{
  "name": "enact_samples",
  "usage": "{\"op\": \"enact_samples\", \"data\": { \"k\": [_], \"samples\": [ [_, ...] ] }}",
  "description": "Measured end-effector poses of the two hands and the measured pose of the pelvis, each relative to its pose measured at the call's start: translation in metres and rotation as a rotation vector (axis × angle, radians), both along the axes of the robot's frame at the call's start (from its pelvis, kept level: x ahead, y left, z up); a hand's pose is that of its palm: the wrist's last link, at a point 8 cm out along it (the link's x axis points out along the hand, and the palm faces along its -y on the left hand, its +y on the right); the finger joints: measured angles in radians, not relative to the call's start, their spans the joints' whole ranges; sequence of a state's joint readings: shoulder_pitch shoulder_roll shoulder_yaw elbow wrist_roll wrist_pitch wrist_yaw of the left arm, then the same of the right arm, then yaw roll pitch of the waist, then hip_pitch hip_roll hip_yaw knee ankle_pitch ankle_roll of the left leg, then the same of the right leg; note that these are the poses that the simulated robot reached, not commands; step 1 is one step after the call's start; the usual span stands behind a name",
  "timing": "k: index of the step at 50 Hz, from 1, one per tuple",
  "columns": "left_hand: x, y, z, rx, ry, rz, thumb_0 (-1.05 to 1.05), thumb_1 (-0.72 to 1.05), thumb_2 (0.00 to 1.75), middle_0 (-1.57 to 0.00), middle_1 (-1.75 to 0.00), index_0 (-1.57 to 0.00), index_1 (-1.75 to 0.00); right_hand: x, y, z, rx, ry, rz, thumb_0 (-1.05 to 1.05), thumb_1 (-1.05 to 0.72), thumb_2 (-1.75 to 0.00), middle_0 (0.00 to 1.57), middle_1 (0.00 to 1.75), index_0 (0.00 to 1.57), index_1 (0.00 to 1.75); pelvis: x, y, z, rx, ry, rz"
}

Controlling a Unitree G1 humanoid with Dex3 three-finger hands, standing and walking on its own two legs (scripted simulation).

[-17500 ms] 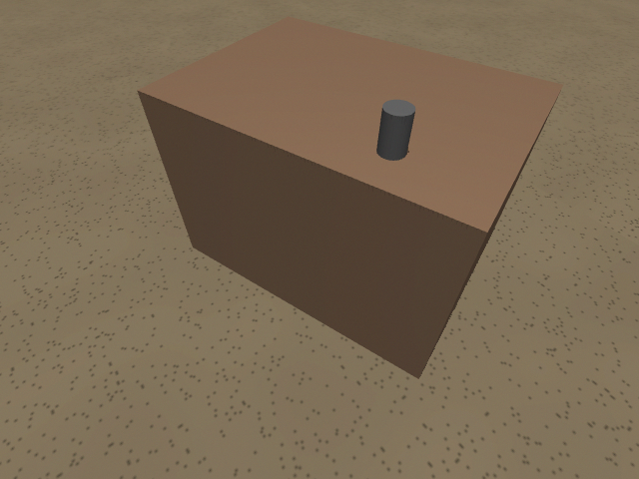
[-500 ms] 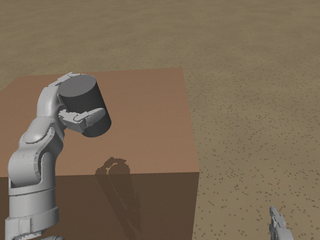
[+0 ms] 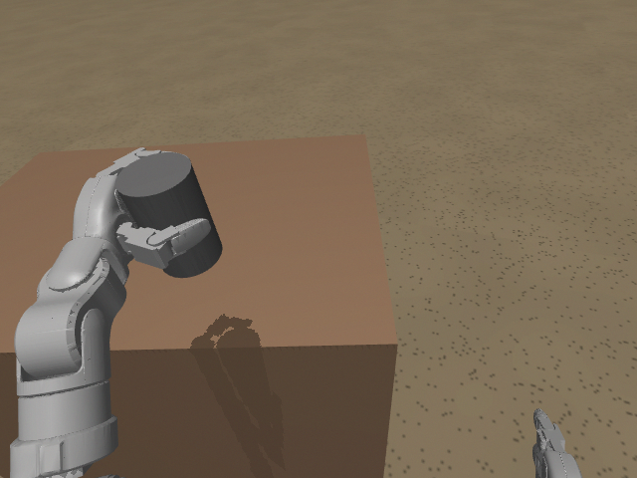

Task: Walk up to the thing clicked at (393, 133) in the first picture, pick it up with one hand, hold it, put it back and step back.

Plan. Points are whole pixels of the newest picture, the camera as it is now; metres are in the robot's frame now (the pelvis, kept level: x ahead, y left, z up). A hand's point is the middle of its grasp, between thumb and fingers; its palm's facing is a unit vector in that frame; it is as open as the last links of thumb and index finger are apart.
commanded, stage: hold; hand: left
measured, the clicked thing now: (174, 217) +0.33 +0.17 +0.23
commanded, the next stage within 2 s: crouch in 1.28 s
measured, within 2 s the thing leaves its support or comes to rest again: neither
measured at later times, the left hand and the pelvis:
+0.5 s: hand (170, 209) +0.33 +0.17 +0.25, palm faces +0.08 -1.00 +0.01, open 10.3 cm; pelvis +0.00 +0.00 +0.00, yaw +0 degrees
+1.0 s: hand (168, 205) +0.34 +0.17 +0.25, palm faces +0.09 -1.00 +0.01, open 10.3 cm; pelvis +0.00 +0.00 +0.00, yaw +0 degrees
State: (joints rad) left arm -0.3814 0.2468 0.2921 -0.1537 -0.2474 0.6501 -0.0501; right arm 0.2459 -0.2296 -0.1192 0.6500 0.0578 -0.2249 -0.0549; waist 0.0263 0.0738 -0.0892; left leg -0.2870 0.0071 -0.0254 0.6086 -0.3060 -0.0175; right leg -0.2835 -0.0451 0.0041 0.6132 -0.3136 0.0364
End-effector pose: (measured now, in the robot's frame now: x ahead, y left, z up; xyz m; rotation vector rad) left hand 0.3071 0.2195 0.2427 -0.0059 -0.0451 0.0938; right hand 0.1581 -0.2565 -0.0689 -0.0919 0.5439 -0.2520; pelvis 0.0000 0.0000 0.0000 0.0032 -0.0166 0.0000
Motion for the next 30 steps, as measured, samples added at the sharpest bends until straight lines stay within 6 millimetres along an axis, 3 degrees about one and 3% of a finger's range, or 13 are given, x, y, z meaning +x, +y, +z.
{"op": "enact_samples", "data": {
  "k": [30],
  "samples": [
    [0.0022, -0.0011, 0.0020, 0.000, 0.001, -0.009, -0.01, -0.47, 1.15, -0.69, -1.07, -0.72, -1.08, -0.0046, 0.0058, -0.0024, 0.008, 0.007, 0.004, -0.01, 0.52, -0.06, 0.05, 0.05, 0.06, 0.05, -0.0022, 0.0023, -0.0001, -0.002, 0.001, -0.006]
  ]
}}
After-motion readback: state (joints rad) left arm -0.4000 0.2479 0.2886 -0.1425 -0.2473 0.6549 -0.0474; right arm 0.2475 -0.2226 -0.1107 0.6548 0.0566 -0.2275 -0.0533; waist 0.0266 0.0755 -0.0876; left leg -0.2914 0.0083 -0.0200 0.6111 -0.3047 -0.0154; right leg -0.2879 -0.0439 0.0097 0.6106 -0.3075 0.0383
